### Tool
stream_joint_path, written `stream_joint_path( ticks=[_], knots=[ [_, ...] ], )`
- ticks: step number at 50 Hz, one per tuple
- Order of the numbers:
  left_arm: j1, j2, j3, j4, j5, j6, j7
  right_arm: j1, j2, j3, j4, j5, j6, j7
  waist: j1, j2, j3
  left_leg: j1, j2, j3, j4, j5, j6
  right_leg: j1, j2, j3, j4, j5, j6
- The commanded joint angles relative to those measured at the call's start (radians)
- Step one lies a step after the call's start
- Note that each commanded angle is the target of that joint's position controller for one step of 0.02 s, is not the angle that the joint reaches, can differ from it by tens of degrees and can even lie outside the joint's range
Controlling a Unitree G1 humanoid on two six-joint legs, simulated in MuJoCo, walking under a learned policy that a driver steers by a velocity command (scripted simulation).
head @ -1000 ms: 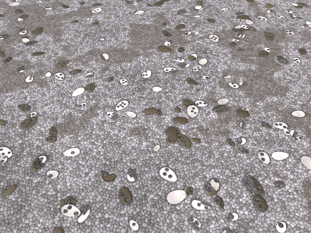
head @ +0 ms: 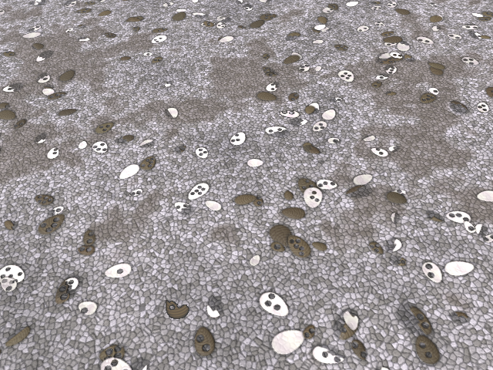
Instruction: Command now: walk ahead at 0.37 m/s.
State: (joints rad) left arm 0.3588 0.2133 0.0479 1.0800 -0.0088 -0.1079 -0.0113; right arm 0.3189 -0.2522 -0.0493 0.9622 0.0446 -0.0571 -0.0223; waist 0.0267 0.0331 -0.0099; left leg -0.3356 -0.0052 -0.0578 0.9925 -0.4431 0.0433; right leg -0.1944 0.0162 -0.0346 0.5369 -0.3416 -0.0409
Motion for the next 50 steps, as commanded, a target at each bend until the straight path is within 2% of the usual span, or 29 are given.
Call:
stream_joint_path(
  ticks=[1, 2, 4, 8, 11, 13, 15, 16, 17, 18, 19, 20, 21, 22, 23, 24, 25, 27, 31, 36, 40, 43, 44, 45, 46, 47, 48, 49, 50],
  knots=[
    [0.062, 0.128, 0.008, -0.031, -0.001, -0.015, -0.007, -0.128, -0.080, -0.018, -0.100, -0.007, -0.055, 0.012, 0.019, -0.115, 0.144, -0.528, 0.095, -0.022, 0.148, 0.150, 0.039, 0.268, -0.317, 0.479, -0.392, -0.073, -0.157],
    [0.069, 0.092, -0.004, -0.032, 0.003, -0.009, -0.006, -0.150, -0.090, -0.026, -0.102, -0.019, -0.054, 0.018, 0.021, -0.110, 0.128, -0.491, 0.113, -0.005, 0.103, 0.206, 0.036, 0.261, -0.275, 0.386, -0.402, 0.041, -0.128],
    [0.119, 0.084, -0.011, -0.023, 0.008, 0.003, 0.003, -0.174, -0.061, -0.022, -0.106, -0.023, -0.048, 0.031, 0.029, -0.134, 0.107, -0.452, 0.111, 0.038, 0.022, 0.263, 0.008, 0.263, -0.238, 0.274, -0.407, 0.236, -0.128],
    [0.136, 0.137, -0.007, -0.037, 0.012, 0.020, 0.028, -0.344, -0.008, 0.002, -0.166, -0.021, -0.040, 0.042, 0.055, -0.114, 0.131, -0.377, 0.077, 0.089, -0.256, 0.391, -0.037, 0.177, -0.209, 0.161, -0.436, 0.332, -0.130],
    [0.167, 0.159, 0.001, -0.031, 0.001, 0.019, 0.033, -0.424, -0.023, 0.008, -0.194, -0.014, -0.038, 0.054, 0.064, -0.135, 0.156, -0.284, 0.053, 0.107, -0.378, 0.467, -0.036, 0.134, -0.225, 0.131, -0.463, 0.313, -0.136],
    [0.169, 0.159, 0.006, -0.026, -0.009, 0.021, 0.034, -0.452, -0.042, 0.007, -0.211, -0.011, -0.039, 0.062, 0.049, -0.133, 0.173, -0.277, 0.056, 0.085, -0.427, 0.474, -0.012, 0.180, -0.254, 0.122, -0.454, 0.344, -0.128],
    [0.153, 0.171, 0.015, -0.029, -0.011, 0.027, 0.034, -0.439, -0.071, -0.001, -0.216, -0.013, -0.045, 0.068, 0.015, -0.131, 0.150, -0.234, 0.045, 0.084, -0.461, 0.436, 0.019, 0.248, -0.278, 0.106, -0.395, 0.483, -0.110],
    [0.138, 0.184, 0.020, -0.035, -0.007, 0.032, 0.033, -0.396, -0.094, -0.012, -0.208, -0.015, -0.047, 0.069, -0.017, -0.144, 0.108, -0.157, 0.021, 0.100, -0.460, 0.409, 0.036, 0.272, -0.281, 0.094, -0.328, 0.661, -0.099],
    [0.123, 0.193, 0.024, -0.042, -0.002, 0.040, 0.032, -0.300, -0.125, -0.029, -0.183, -0.016, -0.046, 0.065, -0.073, -0.158, 0.035, -0.023, -0.013, 0.123, -0.449, 0.382, 0.058, 0.274, -0.266, 0.070, -0.203, 0.857, -0.083],
    [0.112, 0.182, 0.020, -0.051, 0.005, 0.048, 0.032, -0.124, -0.163, -0.054, -0.128, -0.011, -0.041, 0.058, -0.156, -0.151, -0.071, 0.200, -0.034, 0.135, -0.452, 0.377, 0.086, 0.214, -0.221, 0.038, 0.000, 0.936, -0.056],
    [0.117, 0.150, 0.005, -0.078, 0.021, 0.051, 0.030, 0.062, -0.228, -0.073, -0.087, -0.022, -0.036, 0.046, -0.214, -0.052, -0.208, 0.518, 0.147, -0.082, -0.433, 0.298, 0.147, -0.026, -0.169, 0.015, 0.319, 0.656, -0.027],
    [0.259, -0.024, -0.041, -0.086, 0.012, 0.028, 0.016, 0.130, -0.295, -0.081, -0.057, -0.033, -0.033, 0.055, -0.123, 0.256, -0.386, 0.801, 0.398, -0.622, -0.610, 0.003, 0.325, -0.371, 0.041, 0.053, 0.689, -0.126, 0.032],
    [0.176, 0.081, -0.017, -0.083, -0.020, -0.003, 0.011, 0.089, -0.191, -0.053, -0.058, -0.027, -0.036, 0.058, -0.154, 0.173, -0.319, 0.731, 0.375, -0.730, -0.741, -0.106, 0.291, -0.483, 0.011, 0.178, 0.820, -0.206, 0.008],
    [0.058, 0.149, 0.003, -0.128, -0.046, -0.022, 0.010, -0.016, -0.147, -0.038, -0.072, -0.025, -0.043, 0.055, -0.128, 0.131, -0.138, 0.578, 0.346, -0.561, -0.749, -0.031, 0.236, -0.560, -0.044, 0.150, 0.844, -0.126, -0.014],
    [0.001, 0.156, 0.005, -0.142, -0.042, -0.029, 0.018, -0.106, -0.124, -0.029, -0.091, -0.031, -0.050, 0.057, -0.094, 0.026, -0.075, 0.419, 0.312, -0.426, -0.767, 0.122, 0.210, -0.510, -0.099, 0.133, 0.799, -0.022, -0.021],
    [-0.024, 0.155, 0.016, -0.144, -0.024, -0.024, 0.027, -0.154, -0.093, -0.020, -0.095, -0.043, -0.056, 0.062, -0.061, -0.011, -0.025, 0.289, 0.268, -0.313, -0.789, 0.251, 0.189, -0.457, -0.133, 0.119, 0.740, 0.040, -0.020],
    [0.008, 0.131, 0.017, -0.142, -0.017, -0.012, 0.028, -0.170, -0.080, -0.015, -0.088, -0.055, -0.061, 0.064, -0.021, 0.030, -0.027, 0.215, 0.243, -0.245, -0.813, 0.304, 0.185, -0.385, -0.162, 0.130, 0.701, 0.076, -0.018],
    [0.026, 0.094, 0.017, -0.143, -0.014, 0.012, 0.028, -0.151, -0.067, -0.011, -0.065, -0.048, -0.064, 0.065, 0.003, 0.036, -0.004, 0.144, 0.217, -0.173, -0.856, 0.343, 0.196, -0.349, -0.175, 0.118, 0.636, 0.079, -0.009],
    [-0.138, 0.108, 0.023, -0.213, 0.003, 0.026, 0.030, -0.075, -0.123, -0.019, -0.030, -0.046, -0.063, 0.037, -0.018, 0.001, 0.069, 0.133, 0.216, -0.111, -0.909, 0.392, 0.207, -0.486, -0.190, 0.097, 0.429, 0.238, 0.031],
    [-0.334, 0.084, 0.007, -0.271, -0.001, 0.012, 0.008, 0.021, -0.148, -0.019, -0.002, -0.033, -0.052, 0.019, -0.080, 0.000, 0.087, 0.175, 0.172, -0.012, -0.911, 0.434, 0.159, -0.431, -0.128, 0.036, 0.105, 0.476, 0.036],
    [-0.441, 0.093, 0.000, -0.320, -0.011, 0.006, -0.015, 0.102, -0.154, -0.022, 0.036, -0.026, -0.031, 0.016, -0.109, 0.000, 0.109, 0.338, 0.228, -0.019, -0.852, 0.463, 0.153, -0.474, -0.108, 0.044, 0.003, 0.431, 0.018],
    [-0.426, 0.127, 0.008, -0.337, -0.012, -0.001, -0.030, 0.098, -0.173, -0.032, 0.041, -0.026, -0.012, 0.012, -0.072, 0.025, 0.079, 0.437, 0.267, -0.027, -0.760, 0.626, 0.129, -0.420, -0.082, 0.032, -0.038, 0.309, -0.020],
    [-0.365, 0.152, 0.020, -0.325, -0.012, -0.003, -0.030, 0.078, -0.184, -0.034, 0.035, -0.028, -0.007, 0.011, -0.033, 0.046, 0.037, 0.442, 0.258, -0.016, -0.686, 0.795, 0.116, -0.317, -0.051, 0.006, -0.045, 0.276, -0.037],
    [-0.223, 0.189, 0.042, -0.284, -0.011, -0.003, -0.026, 0.059, -0.175, -0.030, 0.028, -0.031, 0.000, 0.012, 0.042, 0.045, -0.049, 0.413, 0.215, 0.020, -0.524, 0.940, 0.094, -0.125, -0.018, -0.023, -0.062, 0.284, -0.065],
    [-0.025, 0.250, 0.065, -0.233, -0.003, -0.002, -0.017, 0.055, -0.145, -0.015, 0.007, -0.044, 0.001, 0.012, 0.116, 0.012, -0.192, 0.248, 0.163, 0.058, -0.269, 0.831, 0.062, 0.187, -0.103, 0.068, -0.015, 0.312, -0.119],
    [0.106, 0.355, 0.092, -0.203, 0.012, 0.006, -0.013, 0.178, -0.022, 0.023, -0.006, -0.048, -0.021, 0.025, 0.085, -0.223, -0.360, -0.184, -0.009, 0.102, 0.145, 0.377, -0.017, 0.613, -0.369, 0.530, -0.060, 0.162, -0.287],
    [0.115, 0.273, 0.067, -0.197, 0.005, 0.010, -0.016, 0.164, -0.050, 0.020, 0.014, -0.033, -0.048, 0.031, 0.096, -0.256, -0.416, -0.333, -0.053, -0.043, 0.304, -0.118, -0.013, 0.654, -0.425, 0.788, -0.218, 0.069, -0.319],
    [0.021, 0.217, 0.047, -0.211, -0.001, 0.009, -0.013, 0.060, -0.149, -0.007, -0.017, -0.002, -0.066, 0.035, 0.083, -0.203, -0.243, -0.424, 0.015, -0.061, 0.364, -0.077, 0.010, 0.519, -0.386, 0.639, -0.236, 0.043, -0.255],
    [-0.072, 0.184, 0.036, -0.235, 0.001, 0.008, -0.011, -0.011, -0.155, -0.009, -0.035, 0.005, -0.072, 0.032, 0.055, -0.134, -0.138, -0.415, 0.073, -0.030, 0.328, 0.021, 0.018, 0.355, -0.346, 0.492, -0.262, 0.110, -0.220]
  ],
)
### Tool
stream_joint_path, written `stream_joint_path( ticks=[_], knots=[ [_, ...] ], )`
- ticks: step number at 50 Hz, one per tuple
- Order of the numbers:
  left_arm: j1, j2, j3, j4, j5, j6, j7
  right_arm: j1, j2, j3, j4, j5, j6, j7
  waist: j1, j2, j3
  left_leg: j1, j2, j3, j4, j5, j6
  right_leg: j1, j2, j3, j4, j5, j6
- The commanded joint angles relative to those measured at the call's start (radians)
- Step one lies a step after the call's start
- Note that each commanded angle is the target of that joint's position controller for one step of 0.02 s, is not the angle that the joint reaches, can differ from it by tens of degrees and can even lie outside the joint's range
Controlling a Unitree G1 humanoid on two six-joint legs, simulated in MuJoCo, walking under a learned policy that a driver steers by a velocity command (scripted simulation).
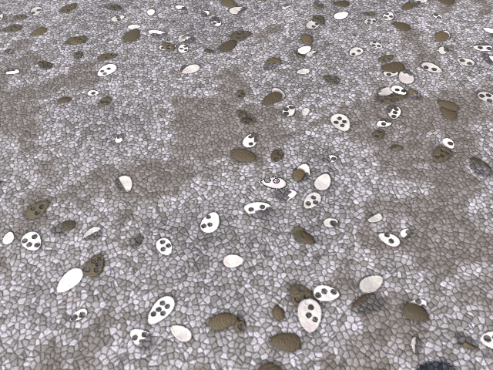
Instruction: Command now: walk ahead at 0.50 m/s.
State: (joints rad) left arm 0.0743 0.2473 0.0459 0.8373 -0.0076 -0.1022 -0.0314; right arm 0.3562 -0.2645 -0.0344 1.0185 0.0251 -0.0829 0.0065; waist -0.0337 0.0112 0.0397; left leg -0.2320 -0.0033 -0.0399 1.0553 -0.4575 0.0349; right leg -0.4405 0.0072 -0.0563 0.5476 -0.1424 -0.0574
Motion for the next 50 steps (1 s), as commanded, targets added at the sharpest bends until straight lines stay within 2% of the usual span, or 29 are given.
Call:
stream_joint_path(
  ticks=[1, 3, 4, 6, 9, 13, 16, 19, 21, 22, 23, 24, 25, 26, 28, 29, 30, 31, 33, 35, 38, 40, 43, 45, 46, 47, 48, 49, 50],
  knots=[
    [0.151, 0.119, 0.028, 0.000, 0.006, 0.001, 0.005, -0.084, -0.130, -0.028, -0.095, 0.012, -0.043, -0.004, 0.085, -0.057, -0.109, -0.479, 0.108, -0.028, 0.192, 0.107, 0.022, 0.453, -0.295, 0.410, -0.311, -0.004, -0.184],
    [0.116, 0.096, 0.021, 0.004, 0.019, -0.007, -0.002, -0.048, -0.086, -0.030, -0.085, -0.005, -0.015, -0.010, 0.027, -0.088, -0.068, -0.361, 0.148, -0.033, 0.107, 0.180, 0.013, 0.296, -0.246, 0.309, -0.378, 0.065, -0.171],
    [0.123, 0.102, 0.022, 0.011, 0.015, -0.011, -0.003, -0.033, -0.060, -0.026, -0.081, -0.008, -0.004, -0.011, 0.014, -0.082, -0.062, -0.346, 0.152, -0.026, 0.078, 0.188, 0.003, 0.270, -0.239, 0.275, -0.395, 0.107, -0.180],
    [0.153, 0.123, 0.028, 0.030, 0.014, -0.015, 0.004, -0.076, -0.061, -0.029, -0.099, -0.012, 0.008, -0.015, 0.010, -0.069, -0.035, -0.388, 0.158, -0.017, 0.002, 0.256, -0.013, 0.250, -0.225, 0.219, -0.426, 0.148, -0.185],
    [0.209, 0.140, 0.032, 0.055, 0.009, -0.008, 0.022, -0.191, -0.061, -0.031, -0.140, -0.023, 0.006, -0.012, 0.036, -0.062, -0.007, -0.452, 0.155, -0.008, -0.194, 0.426, -0.031, 0.283, -0.209, 0.163, -0.442, 0.191, -0.168],
    [0.276, 0.157, 0.034, 0.084, -0.002, -0.002, 0.034, -0.339, -0.039, -0.019, -0.181, -0.015, -0.005, 0.002, 0.082, -0.064, 0.020, -0.392, 0.107, 0.036, -0.427, 0.585, -0.029, 0.303, -0.184, 0.104, -0.454, 0.153, -0.138],
    [0.332, 0.161, 0.037, 0.117, -0.008, 0.011, 0.037, -0.417, -0.045, -0.015, -0.212, -0.008, -0.010, 0.016, 0.103, -0.063, 0.046, -0.423, 0.094, 0.030, -0.502, 0.563, -0.015, 0.412, -0.226, 0.112, -0.424, 0.158, -0.136],
    [0.339, 0.172, 0.046, 0.132, -0.012, 0.028, 0.043, -0.439, -0.069, -0.019, -0.236, -0.006, -0.019, 0.034, 0.085, -0.070, 0.042, -0.424, 0.084, 0.024, -0.548, 0.462, 0.019, 0.521, -0.275, 0.127, -0.356, 0.242, -0.119],
    [0.319, 0.184, 0.050, 0.129, -0.013, 0.039, 0.045, -0.359, -0.105, -0.037, -0.224, -0.008, -0.026, 0.034, 0.029, -0.092, -0.008, -0.263, 0.040, 0.053, -0.572, 0.388, 0.042, 0.524, -0.267, 0.139, -0.247, 0.458, -0.100],
    [0.301, 0.172, 0.044, 0.122, -0.010, 0.044, 0.044, -0.216, -0.143, -0.060, -0.182, -0.009, -0.028, 0.028, -0.045, -0.085, -0.091, -0.064, 0.012, 0.076, -0.592, 0.398, 0.065, 0.482, -0.219, 0.113, -0.090, 0.568, -0.078],
    [0.295, 0.137, 0.027, 0.098, 0.002, 0.044, 0.044, -0.022, -0.210, -0.084, -0.137, -0.022, -0.030, 0.018, -0.116, -0.035, -0.239, 0.254, 0.123, -0.035, -0.539, 0.421, 0.117, 0.301, -0.158, 0.077, 0.173, 0.424, -0.045],
    [0.420, 0.010, -0.010, 0.084, 0.005, 0.025, 0.035, 0.093, -0.310, -0.109, -0.111, -0.033, -0.021, 0.011, -0.080, 0.202, -0.398, 0.661, 0.390, -0.474, -0.594, 0.281, 0.271, -0.121, 0.017, 0.027, 0.574, -0.076, 0.036],
    [0.404, 0.061, 0.000, 0.103, -0.016, 0.003, 0.033, 0.096, -0.220, -0.083, -0.113, -0.026, -0.018, 0.012, -0.099, 0.215, -0.449, 0.662, 0.429, -0.671, -0.724, 0.181, 0.287, -0.237, 0.032, 0.181, 0.728, -0.443, 0.030],
    [0.309, 0.151, 0.028, 0.077, -0.046, -0.006, 0.033, 0.010, -0.163, -0.065, -0.122, -0.020, -0.021, 0.008, -0.087, 0.156, -0.278, 0.526, 0.393, -0.507, -0.744, 0.157, 0.222, -0.317, -0.027, 0.192, 0.781, -0.388, 0.015],
    [0.225, 0.140, 0.036, 0.059, -0.036, 0.003, 0.048, -0.138, -0.089, -0.044, -0.143, -0.024, -0.028, 0.010, -0.028, 0.070, -0.111, 0.238, 0.319, -0.266, -0.817, 0.252, 0.156, -0.263, -0.116, 0.155, 0.688, -0.219, 0.012],
    [0.245, 0.119, 0.042, 0.064, -0.029, 0.018, 0.051, -0.171, -0.068, -0.037, -0.141, -0.034, -0.033, 0.011, 0.007, 0.091, -0.074, 0.143, 0.287, -0.180, -0.859, 0.282, 0.137, -0.200, -0.145, 0.161, 0.646, -0.166, 0.012],
    [0.265, 0.094, 0.041, 0.073, -0.026, 0.031, 0.049, -0.177, -0.051, -0.035, -0.134, -0.041, -0.038, 0.016, 0.020, 0.101, -0.053, 0.083, 0.258, -0.108, -0.870, 0.381, 0.119, -0.146, -0.153, 0.167, 0.629, -0.138, 0.008],
    [0.286, 0.056, 0.037, 0.069, -0.030, 0.044, 0.046, -0.183, -0.072, -0.042, -0.125, -0.043, -0.039, 0.014, 0.044, 0.114, -0.056, 0.065, 0.267, -0.075, -0.895, 0.387, 0.137, -0.143, -0.156, 0.156, 0.617, -0.119, 0.015],
    [0.244, 0.066, 0.045, 0.044, -0.027, 0.062, 0.049, -0.189, -0.087, -0.047, -0.118, -0.047, -0.044, 0.004, 0.053, 0.075, -0.016, 0.036, 0.261, 0.006, -0.918, 0.512, 0.145, -0.184, -0.154, 0.157, 0.580, -0.057, 0.027],
    [0.206, 0.064, 0.047, 0.013, -0.011, 0.065, 0.047, -0.197, -0.105, -0.051, -0.116, -0.048, -0.038, -0.012, 0.063, 0.057, 0.005, 0.032, 0.250, 0.101, -0.895, 0.741, 0.143, -0.200, -0.141, 0.140, 0.464, 0.017, 0.048],
    [0.107, 0.031, 0.034, -0.031, 0.000, 0.059, 0.025, -0.195, -0.136, -0.056, -0.121, -0.043, -0.019, -0.038, 0.035, 0.052, 0.000, 0.028, 0.212, 0.213, -0.867, 0.822, 0.121, -0.122, -0.111, 0.052, 0.232, 0.177, 0.050],
    [0.058, 0.032, 0.032, -0.061, 0.002, 0.063, 0.009, -0.164, -0.156, -0.061, -0.114, -0.032, -0.004, -0.050, 0.013, 0.045, -0.019, 0.096, 0.236, 0.222, -0.835, 0.852, 0.124, -0.109, -0.093, 0.024, 0.154, 0.207, 0.048],
    [0.040, 0.069, 0.044, -0.104, 0.004, 0.074, -0.012, -0.163, -0.180, -0.071, -0.114, -0.007, 0.025, -0.058, 0.025, 0.062, -0.037, 0.211, 0.282, 0.220, -0.742, 0.907, 0.107, -0.110, -0.073, 0.013, 0.093, 0.108, 0.016],
    [0.105, 0.112, 0.062, -0.110, 0.006, 0.075, -0.022, -0.194, -0.196, -0.081, -0.130, 0.006, 0.042, -0.065, 0.067, 0.076, -0.071, 0.240, 0.284, 0.223, -0.601, 1.032, 0.081, -0.031, -0.027, -0.019, 0.060, 0.016, -0.021],
    [0.194, 0.145, 0.080, -0.092, 0.004, 0.070, -0.022, -0.209, -0.189, -0.081, -0.140, 0.009, 0.051, -0.067, 0.115, 0.050, -0.113, 0.229, 0.249, 0.241, -0.454, 1.018, 0.051, 0.080, 0.011, -0.035, -0.022, 0.066, -0.048],
    [0.272, 0.208, 0.105, -0.079, 0.008, 0.066, -0.006, -0.167, -0.170, -0.074, -0.141, -0.003, 0.054, -0.061, 0.145, -0.041, -0.166, 0.137, 0.177, 0.256, -0.234, 0.833, -0.010, 0.256, 0.005, 0.031, -0.109, 0.318, -0.086],
    [0.268, 0.300, 0.119, -0.090, 0.008, 0.071, 0.019, -0.117, -0.061, -0.040, -0.172, -0.066, 0.049, -0.047, 0.062, -0.282, -0.234, -0.148, 0.056, 0.247, 0.074, 0.024, -0.072, 0.493, -0.216, 0.327, -0.022, 0.843, -0.179],
    [0.242, 0.316, 0.111, -0.137, 0.030, 0.065, 0.012, -0.049, -0.072, -0.032, -0.193, -0.051, 0.037, -0.031, 0.037, -0.302, -0.423, -0.372, -0.092, 0.045, 0.353, -0.307, -0.102, 0.682, -0.406, 0.747, -0.103, 0.726, -0.412],
    [0.212, 0.251, 0.096, -0.163, 0.021, 0.064, 0.004, -0.122, -0.142, -0.049, -0.189, -0.017, 0.031, -0.019, 0.085, -0.127, -0.417, -0.420, -0.031, -0.065, 0.379, -0.216, -0.079, 0.635, -0.356, 0.664, -0.154, 0.578, -0.365]
  ],
)
Over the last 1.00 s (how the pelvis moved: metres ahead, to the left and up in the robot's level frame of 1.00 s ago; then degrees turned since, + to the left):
0.55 0.01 -0.01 0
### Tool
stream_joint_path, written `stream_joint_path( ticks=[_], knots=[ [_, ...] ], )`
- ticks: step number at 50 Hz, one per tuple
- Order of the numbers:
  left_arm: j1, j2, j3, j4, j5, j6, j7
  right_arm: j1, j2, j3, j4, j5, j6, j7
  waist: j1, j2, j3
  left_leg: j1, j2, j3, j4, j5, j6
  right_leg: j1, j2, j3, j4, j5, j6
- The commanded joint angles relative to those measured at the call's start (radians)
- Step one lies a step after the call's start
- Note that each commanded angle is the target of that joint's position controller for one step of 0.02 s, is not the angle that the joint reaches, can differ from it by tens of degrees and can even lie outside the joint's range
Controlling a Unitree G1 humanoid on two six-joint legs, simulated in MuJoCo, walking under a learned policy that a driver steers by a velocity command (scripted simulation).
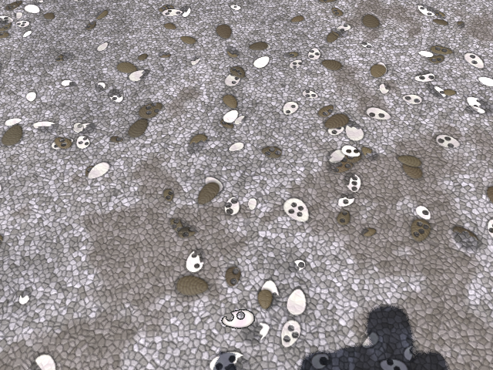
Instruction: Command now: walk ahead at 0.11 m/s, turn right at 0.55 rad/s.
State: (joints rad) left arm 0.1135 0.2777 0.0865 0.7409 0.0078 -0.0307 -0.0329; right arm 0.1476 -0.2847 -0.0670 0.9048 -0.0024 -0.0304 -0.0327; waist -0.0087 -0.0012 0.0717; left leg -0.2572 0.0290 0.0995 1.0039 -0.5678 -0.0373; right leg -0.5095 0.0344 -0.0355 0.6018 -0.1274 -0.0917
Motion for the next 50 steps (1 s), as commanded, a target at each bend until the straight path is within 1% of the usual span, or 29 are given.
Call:
stream_joint_path(
  ticks=[1, 2, 3, 5, 7, 10, 14, 18, 20, 21, 22, 23, 24, 25, 26, 27, 29, 32, 33, 34, 35, 36, 37, 38, 39, 40, 41, 43, 50],
  knots=[
    [0.108, 0.181, 0.045, -0.078, -0.009, -0.010, 0.009, 0.021, -0.123, -0.017, -0.097, 0.024, -0.021, 0.018, 0.047, -0.063, -0.339, -0.426, -0.033, -0.195, 0.376, -0.008, 0.008, 0.599, -0.332, 0.527, -0.224, 0.431, -0.270],
    [0.066, 0.155, 0.037, -0.081, -0.023, -0.006, 0.016, 0.003, -0.112, -0.018, -0.084, 0.010, -0.012, 0.005, 0.024, 0.018, -0.258, -0.413, 0.006, -0.191, 0.295, 0.059, 0.004, 0.479, -0.283, 0.456, -0.245, 0.327, -0.214],
    [0.041, 0.137, 0.032, -0.086, -0.024, 0.000, 0.024, -0.009, -0.127, -0.025, -0.090, -0.003, 0.000, -0.006, 0.006, 0.002, -0.217, -0.371, 0.024, -0.196, 0.220, 0.097, 0.004, 0.377, -0.258, 0.424, -0.264, 0.263, -0.191],
    [0.034, 0.144, 0.033, -0.099, 0.000, 0.008, 0.034, 0.001, -0.115, -0.027, -0.094, -0.005, 0.018, -0.010, -0.017, -0.059, -0.204, -0.284, 0.005, -0.183, 0.131, 0.139, 0.002, 0.278, -0.214, 0.399, -0.292, 0.233, -0.173],
    [0.048, 0.168, 0.042, -0.107, -0.002, 0.011, 0.045, 0.003, -0.092, -0.022, -0.093, -0.005, 0.022, -0.016, -0.014, -0.076, -0.215, -0.269, -0.013, -0.180, 0.032, 0.160, -0.012, 0.269, -0.196, 0.383, -0.291, 0.241, -0.166],
    [0.049, 0.183, 0.047, -0.121, -0.012, 0.025, 0.062, -0.028, -0.088, -0.020, -0.104, -0.005, 0.029, -0.022, 0.001, -0.089, -0.224, -0.268, -0.022, -0.197, -0.068, 0.215, -0.035, 0.262, -0.183, 0.411, -0.295, 0.077, -0.150],
    [0.030, 0.172, 0.042, -0.136, -0.008, 0.042, 0.071, -0.053, -0.094, -0.021, -0.116, 0.001, 0.024, -0.017, 0.016, -0.134, -0.192, -0.234, -0.032, -0.202, -0.179, 0.260, -0.041, 0.225, -0.158, 0.447, -0.308, -0.138, -0.122],
    [0.046, 0.148, 0.028, -0.136, 0.001, 0.053, 0.069, -0.033, -0.099, -0.018, -0.117, 0.005, 0.005, 0.000, 0.031, -0.160, -0.200, -0.144, -0.030, -0.177, -0.302, 0.240, -0.023, 0.249, -0.169, 0.477, -0.262, -0.060, -0.116],
    [0.035, 0.138, 0.018, -0.138, -0.006, 0.062, 0.069, 0.017, -0.091, -0.017, -0.105, 0.004, -0.006, 0.014, -0.001, -0.154, -0.196, -0.038, -0.036, -0.146, -0.479, 0.326, 0.008, 0.238, -0.151, 0.471, -0.215, -0.011, -0.089],
    [0.064, 0.127, 0.012, -0.128, -0.011, 0.064, 0.070, 0.038, -0.103, -0.020, -0.101, -0.004, -0.009, 0.021, -0.009, -0.129, -0.184, 0.035, -0.011, -0.157, -0.587, 0.406, 0.035, 0.209, -0.119, 0.447, -0.183, -0.032, -0.053],
    [0.101, 0.091, 0.001, -0.125, -0.005, 0.063, 0.070, 0.051, -0.166, -0.030, -0.109, -0.027, -0.009, 0.021, 0.012, 0.011, -0.179, 0.105, 0.151, -0.311, -0.663, 0.460, 0.093, 0.130, -0.040, 0.359, -0.043, -0.168, 0.006],
    [0.104, 0.089, 0.004, -0.157, -0.012, 0.053, 0.067, 0.015, -0.232, -0.042, -0.109, -0.046, -0.001, 0.016, 0.063, 0.263, -0.123, 0.079, 0.303, -0.510, -0.710, 0.613, 0.242, -0.002, 0.110, 0.183, 0.087, -0.388, 0.059],
    [0.060, 0.159, 0.021, -0.158, 0.003, 0.040, 0.066, -0.004, -0.174, -0.030, -0.132, -0.054, -0.005, 0.013, 0.015, 0.255, -0.129, 0.018, 0.372, -0.595, -0.728, 0.621, 0.333, 0.009, 0.066, 0.197, 0.277, -0.470, 0.100],
    [0.059, 0.196, 0.038, -0.140, -0.009, 0.039, 0.064, -0.022, -0.162, -0.028, -0.143, -0.039, -0.007, 0.009, 0.011, 0.185, -0.124, 0.028, 0.331, -0.535, -0.713, 0.623, 0.318, -0.002, 0.067, 0.207, 0.397, -0.437, 0.113],
    [0.082, 0.174, 0.039, -0.114, -0.011, 0.047, 0.066, -0.042, -0.157, -0.027, -0.144, -0.020, -0.006, 0.005, 0.025, 0.140, -0.120, 0.046, 0.276, -0.460, -0.689, 0.627, 0.274, -0.014, 0.064, 0.207, 0.454, -0.399, 0.130],
    [0.094, 0.147, 0.033, -0.103, -0.006, 0.057, 0.069, -0.050, -0.137, -0.021, -0.145, -0.002, -0.006, 0.004, 0.025, 0.135, -0.111, 0.070, 0.248, -0.416, -0.673, 0.644, 0.248, -0.031, 0.055, 0.211, 0.481, -0.368, 0.147],
    [0.099, 0.083, 0.012, -0.091, -0.009, 0.064, 0.067, -0.042, -0.101, -0.006, -0.133, 0.001, 0.001, 0.006, 0.028, 0.128, -0.106, 0.075, 0.193, -0.330, -0.658, 0.703, 0.229, 0.013, 0.036, 0.175, 0.410, -0.330, 0.168],
    [0.033, 0.029, -0.016, -0.102, -0.012, 0.058, 0.061, -0.005, -0.108, -0.006, -0.112, -0.004, 0.017, 0.008, -0.017, 0.190, -0.130, 0.111, 0.153, -0.275, -0.630, 0.742, 0.216, 0.142, -0.014, 0.079, 0.125, -0.309, 0.178],
    [0.026, 0.041, -0.013, -0.100, -0.019, 0.057, 0.061, 0.018, -0.125, -0.009, -0.104, -0.004, 0.022, 0.009, -0.029, 0.203, -0.135, 0.124, 0.161, -0.289, -0.622, 0.755, 0.223, 0.178, -0.012, 0.066, 0.050, -0.291, 0.177],
    [0.044, 0.055, -0.009, -0.088, -0.024, 0.057, 0.061, 0.021, -0.134, -0.009, -0.100, 0.002, 0.024, 0.011, -0.020, 0.200, -0.136, 0.127, 0.162, -0.296, -0.609, 0.752, 0.222, 0.223, -0.010, 0.054, -0.052, -0.224, 0.170],
    [0.073, 0.060, -0.006, -0.069, -0.023, 0.057, 0.061, 0.018, -0.132, -0.006, -0.096, 0.011, 0.024, 0.013, 0.000, 0.188, -0.127, 0.111, 0.153, -0.292, -0.599, 0.740, 0.208, 0.289, -0.006, 0.042, -0.198, -0.100, 0.153],
    [0.079, 0.080, -0.003, -0.059, -0.016, 0.058, 0.062, 0.046, -0.126, -0.003, -0.085, 0.016, 0.017, 0.016, -0.002, 0.167, -0.122, 0.083, 0.146, -0.296, -0.601, 0.706, 0.178, 0.357, -0.017, 0.065, -0.276, -0.002, 0.132],
    [0.086, 0.118, 0.002, -0.064, -0.007, 0.060, 0.068, 0.060, -0.113, 0.004, -0.082, 0.006, 0.004, 0.022, -0.009, 0.115, -0.147, 0.027, 0.135, -0.289, -0.596, 0.638, 0.130, 0.453, -0.078, 0.131, -0.259, 0.117, 0.104],
    [0.098, 0.178, 0.013, -0.064, -0.001, 0.065, 0.076, 0.084, -0.104, 0.008, -0.085, -0.018, -0.014, 0.036, -0.044, -0.006, -0.175, -0.034, 0.073, -0.225, -0.554, 0.545, 0.088, 0.522, -0.154, 0.188, -0.166, 0.324, 0.066],
    [0.089, 0.140, 0.007, -0.042, 0.004, 0.064, 0.064, 0.078, -0.069, 0.015, -0.074, -0.015, -0.021, 0.039, -0.046, -0.106, -0.189, 0.027, 0.019, -0.150, -0.573, 0.421, 0.042, 0.425, -0.140, 0.175, -0.153, 0.167, 0.030],
    [0.070, 0.093, -0.003, -0.051, 0.007, 0.058, 0.052, 0.019, -0.095, 0.013, -0.073, -0.015, -0.018, 0.038, -0.012, -0.072, -0.144, 0.043, 0.010, -0.137, -0.552, 0.399, 0.017, 0.366, -0.113, 0.172, -0.175, 0.059, 0.032],
    [0.067, 0.076, -0.010, -0.043, 0.014, 0.052, 0.048, -0.008, -0.095, 0.011, -0.072, -0.012, -0.012, 0.034, -0.007, -0.053, -0.121, 0.040, 0.009, -0.134, -0.541, 0.407, 0.018, 0.334, -0.107, 0.169, -0.189, 0.018, 0.044],
    [0.070, 0.089, -0.010, -0.030, 0.010, 0.037, 0.047, -0.004, -0.087, 0.012, -0.063, -0.009, 0.005, 0.024, -0.012, -0.060, -0.077, 0.044, 0.010, -0.137, -0.535, 0.437, 0.023, 0.291, -0.095, 0.161, -0.192, 0.014, 0.059],
    [0.092, 0.075, -0.022, 0.016, 0.005, 0.020, 0.057, 0.010, -0.079, 0.009, -0.008, -0.006, 0.019, 0.010, -0.015, -0.036, -0.049, 0.064, 0.009, -0.139, -0.543, 0.431, 0.015, 0.257, -0.083, 0.155, -0.197, -0.039, 0.068]
  ],
)
Over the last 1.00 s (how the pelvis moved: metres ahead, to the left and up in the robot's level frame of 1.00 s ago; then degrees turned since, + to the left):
0.51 0.01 -0.01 -16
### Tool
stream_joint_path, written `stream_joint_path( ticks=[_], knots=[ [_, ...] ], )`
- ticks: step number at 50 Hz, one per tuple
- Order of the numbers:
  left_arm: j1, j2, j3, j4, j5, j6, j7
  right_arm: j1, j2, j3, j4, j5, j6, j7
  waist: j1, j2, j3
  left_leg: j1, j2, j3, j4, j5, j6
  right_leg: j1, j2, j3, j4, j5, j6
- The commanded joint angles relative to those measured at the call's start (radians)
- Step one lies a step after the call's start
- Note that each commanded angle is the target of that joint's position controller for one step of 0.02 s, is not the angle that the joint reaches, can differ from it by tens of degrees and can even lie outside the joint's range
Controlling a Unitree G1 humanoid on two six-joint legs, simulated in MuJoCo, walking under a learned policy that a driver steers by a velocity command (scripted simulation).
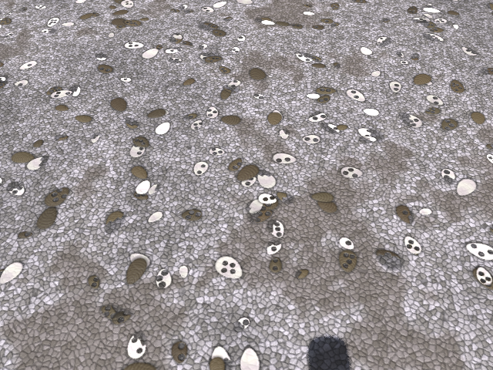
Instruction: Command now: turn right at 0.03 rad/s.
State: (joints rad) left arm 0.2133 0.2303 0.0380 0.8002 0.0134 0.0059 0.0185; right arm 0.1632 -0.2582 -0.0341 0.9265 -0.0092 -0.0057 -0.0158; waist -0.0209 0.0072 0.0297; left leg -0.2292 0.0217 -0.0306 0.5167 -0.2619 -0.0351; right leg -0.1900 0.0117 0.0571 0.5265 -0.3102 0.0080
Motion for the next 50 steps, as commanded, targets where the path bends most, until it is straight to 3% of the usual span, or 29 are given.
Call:
stream_joint_path(
  ticks=[1, 2, 4, 7, 9, 11, 13, 14, 15, 16, 17, 19, 21, 23, 26, 30, 33, 35, 36, 37, 38, 39, 40, 41, 42, 44, 45, 47, 50],
  knots=[
    [-0.006, 0.122, 0.025, -0.037, -0.001, -0.018, 0.006, -0.005, -0.106, -0.024, -0.022, 0.001, -0.005, -0.008, -0.002, -0.038, -0.006, 0.037, 0.016, -0.009, -0.058, 0.126, 0.012, -0.062, -0.059, 0.062, -0.122, 0.142, -0.032],
    [-0.003, 0.121, 0.024, -0.029, -0.002, -0.020, 0.006, -0.004, -0.106, -0.025, -0.013, 0.002, -0.004, -0.009, -0.002, -0.033, -0.006, 0.039, 0.016, -0.009, -0.059, 0.127, 0.011, -0.061, -0.058, 0.060, -0.122, 0.142, -0.032],
    [0.030, 0.141, 0.032, -0.005, -0.010, -0.014, 0.010, 0.012, -0.100, -0.025, 0.009, 0.009, -0.002, -0.011, 0.011, -0.054, -0.013, 0.006, -0.031, 0.045, -0.010, -0.082, 0.016, -0.054, -0.049, 0.069, -0.152, -0.138, -0.057],
    [0.089, 0.204, 0.050, 0.008, -0.022, -0.019, 0.012, -0.038, -0.085, -0.025, -0.021, 0.028, -0.028, -0.007, 0.048, -0.190, 0.085, -0.184, -0.057, 0.093, 0.197, -0.213, 0.042, -0.077, -0.219, 0.340, -0.320, -0.551, -0.179],
    [0.075, 0.200, 0.051, 0.011, -0.029, -0.037, 0.014, -0.033, -0.093, -0.031, -0.028, 0.041, -0.060, 0.007, 0.034, -0.208, 0.131, -0.231, -0.002, 0.040, 0.261, -0.213, 0.087, -0.091, -0.291, 0.433, -0.355, -0.500, -0.225],
    [0.000, 0.185, 0.046, -0.006, -0.042, -0.042, 0.009, 0.042, -0.081, -0.030, 0.001, 0.046, -0.085, 0.024, -0.024, -0.182, 0.112, -0.089, 0.006, 0.054, 0.081, -0.179, 0.127, -0.129, -0.248, 0.331, -0.311, -0.374, -0.186],
    [-0.062, 0.138, 0.033, -0.027, -0.036, -0.043, 0.006, 0.218, -0.107, -0.049, 0.088, 0.030, -0.092, 0.030, -0.094, -0.085, 0.045, 0.210, -0.004, 0.018, -0.060, -0.010, 0.117, -0.257, -0.118, 0.147, -0.121, -0.190, -0.109],
    [-0.079, 0.064, 0.014, -0.053, -0.030, -0.053, 0.005, 0.322, -0.185, -0.067, 0.108, 0.024, -0.094, 0.026, -0.109, 0.153, 0.006, 0.323, 0.183, -0.303, -0.225, -0.207, 0.186, -0.393, 0.003, -0.023, 0.194, -0.128, -0.035],
    [-0.099, 0.090, 0.024, -0.093, -0.048, -0.072, 0.013, 0.375, -0.256, -0.077, 0.107, 0.011, -0.103, 0.040, -0.121, 0.305, 0.017, 0.362, 0.363, -0.685, -0.370, -0.307, 0.319, -0.562, 0.058, -0.012, 0.425, -0.279, -0.021],
    [-0.070, 0.135, 0.036, -0.078, -0.066, -0.085, 0.010, 0.293, -0.196, -0.055, 0.083, 0.005, -0.112, 0.038, -0.072, 0.182, 0.064, 0.329, 0.381, -0.675, -0.362, -0.337, 0.332, -0.629, -0.012, 0.060, 0.567, -0.249, -0.040],
    [-0.042, 0.138, 0.037, -0.056, -0.065, -0.095, -0.001, 0.240, -0.148, -0.043, 0.058, 0.013, -0.116, 0.035, -0.047, 0.125, 0.087, 0.319, 0.330, -0.556, -0.352, -0.317, 0.293, -0.650, -0.053, 0.059, 0.596, -0.141, -0.061],
    [-0.061, 0.135, 0.043, -0.046, -0.044, -0.105, -0.008, 0.201, -0.136, -0.034, 0.040, 0.018, -0.113, 0.036, -0.032, 0.083, 0.084, 0.316, 0.275, -0.399, -0.370, -0.160, 0.230, -0.660, -0.108, 0.027, 0.545, 0.019, -0.073],
    [-0.083, 0.113, 0.043, -0.047, -0.033, -0.101, -0.022, 0.240, -0.104, -0.020, 0.048, 0.010, -0.103, 0.032, -0.038, 0.096, 0.058, 0.299, 0.220, -0.264, -0.383, 0.050, 0.212, -0.599, -0.117, -0.011, 0.477, 0.112, -0.055],
    [-0.124, 0.089, 0.037, -0.060, -0.029, -0.096, -0.029, 0.273, -0.112, -0.018, 0.056, 0.010, -0.094, 0.022, -0.047, 0.085, 0.051, 0.302, 0.194, -0.174, -0.384, 0.220, 0.213, -0.592, -0.108, -0.047, 0.387, 0.170, -0.027],
    [-0.233, 0.055, 0.019, -0.097, -0.034, -0.096, -0.038, 0.284, -0.138, -0.019, 0.050, 0.010, -0.083, 0.006, -0.068, 0.077, 0.071, 0.227, 0.167, -0.089, -0.406, 0.271, 0.205, -0.513, -0.084, -0.080, 0.188, 0.287, -0.002],
    [-0.334, 0.066, 0.012, -0.131, -0.044, -0.100, -0.056, 0.331, -0.149, -0.022, 0.064, 0.020, -0.079, 0.002, -0.084, 0.089, 0.119, 0.203, 0.196, -0.061, -0.428, 0.252, 0.213, -0.436, -0.058, -0.095, 0.049, 0.366, -0.012],
    [-0.352, 0.098, 0.017, -0.147, -0.043, -0.107, -0.070, 0.326, -0.160, -0.032, 0.066, 0.028, -0.070, 0.001, -0.050, 0.092, 0.115, 0.295, 0.240, -0.051, -0.372, 0.385, 0.195, -0.415, -0.051, -0.082, -0.007, 0.317, -0.056],
    [-0.258, 0.145, 0.038, -0.127, -0.039, -0.108, -0.067, 0.301, -0.187, -0.043, 0.056, 0.024, -0.062, 0.000, 0.020, 0.119, 0.024, 0.336, 0.241, -0.027, -0.231, 0.741, 0.173, -0.254, -0.002, -0.114, -0.007, 0.261, -0.094],
    [-0.104, 0.182, 0.060, -0.081, -0.040, -0.105, -0.059, 0.285, -0.184, -0.042, 0.049, 0.019, -0.054, 0.000, 0.103, 0.120, -0.074, 0.307, 0.207, 0.007, -0.056, 0.890, 0.151, -0.058, 0.029, -0.137, -0.013, 0.259, -0.126],
    [0.086, 0.223, 0.079, -0.030, -0.038, -0.099, -0.047, 0.277, -0.167, -0.034, 0.032, 0.010, -0.050, -0.002, 0.185, 0.101, -0.198, 0.135, 0.168, 0.023, 0.185, 0.781, 0.121, 0.242, -0.043, -0.058, 0.021, 0.250, -0.169],
    [0.218, 0.317, 0.100, 0.001, -0.011, -0.092, -0.040, 0.385, -0.044, -0.001, 0.006, 0.005, -0.064, 0.006, 0.148, -0.140, -0.373, -0.259, 0.008, 0.052, 0.595, 0.282, 0.060, 0.638, -0.317, 0.397, -0.020, 0.033, -0.313],
    [0.219, 0.262, 0.079, 0.013, -0.019, -0.092, -0.046, 0.392, -0.037, 0.006, 0.021, 0.026, -0.094, 0.014, 0.142, -0.253, -0.458, -0.398, -0.076, -0.085, 0.791, -0.288, 0.060, 0.655, -0.419, 0.745, -0.231, -0.132, -0.370],
    [0.125, 0.198, 0.058, 0.010, -0.029, -0.095, -0.047, 0.278, -0.139, -0.025, -0.018, 0.055, -0.112, 0.020, 0.131, -0.192, -0.259, -0.503, -0.006, -0.103, 0.859, -0.248, 0.078, 0.507, -0.371, 0.616, -0.263, -0.175, -0.305],
    [0.046, 0.166, 0.048, -0.002, -0.029, -0.098, -0.046, 0.194, -0.155, -0.029, -0.043, 0.064, -0.122, 0.018, 0.104, -0.121, -0.139, -0.500, 0.046, -0.069, 0.826, -0.155, 0.092, 0.339, -0.332, 0.457, -0.284, -0.086, -0.269],
    [-0.015, 0.145, 0.041, -0.005, -0.020, -0.104, -0.050, 0.163, -0.141, -0.031, -0.049, 0.051, -0.122, 0.011, 0.066, -0.049, -0.077, -0.456, 0.087, -0.052, 0.760, -0.078, 0.090, 0.191, -0.291, 0.347, -0.313, 0.034, -0.249],
    [-0.069, 0.109, 0.033, 0.000, -0.003, -0.118, -0.056, 0.213, -0.098, -0.034, -0.031, 0.038, -0.093, 0.007, 0.002, -0.080, -0.051, -0.334, 0.136, -0.065, 0.691, -0.014, 0.084, 0.032, -0.245, 0.208, -0.371, 0.146, -0.235],
    [-0.069, 0.106, 0.033, 0.012, -0.006, -0.125, -0.057, 0.229, -0.073, -0.031, -0.027, 0.039, -0.077, 0.006, -0.011, -0.080, -0.042, -0.315, 0.143, -0.063, 0.668, -0.012, 0.077, -0.006, -0.239, 0.161, -0.394, 0.173, -0.239],
    [-0.053, 0.122, 0.037, 0.038, -0.002, -0.135, -0.050, 0.196, -0.073, -0.035, -0.047, 0.038, -0.055, 0.001, -0.019, -0.071, -0.004, -0.360, 0.144, -0.069, 0.621, 0.041, 0.064, -0.046, -0.230, 0.075, -0.434, 0.199, -0.238],
    [-0.009, 0.152, 0.044, 0.067, 0.001, -0.138, -0.032, 0.096, -0.083, -0.038, -0.091, 0.029, -0.058, 0.005, 0.006, -0.052, 0.034, -0.450, 0.130, -0.096, 0.454, 0.216, 0.046, -0.013, -0.226, -0.014, -0.451, 0.278, -0.229]
  ],
)
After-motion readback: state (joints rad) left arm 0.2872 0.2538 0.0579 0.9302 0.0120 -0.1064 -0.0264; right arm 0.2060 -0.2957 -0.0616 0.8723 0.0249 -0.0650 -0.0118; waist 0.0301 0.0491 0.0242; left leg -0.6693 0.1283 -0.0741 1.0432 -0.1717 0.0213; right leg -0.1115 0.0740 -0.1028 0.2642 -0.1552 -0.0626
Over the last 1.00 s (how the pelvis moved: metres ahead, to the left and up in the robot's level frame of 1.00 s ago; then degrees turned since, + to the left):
0.07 0.03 0.02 -15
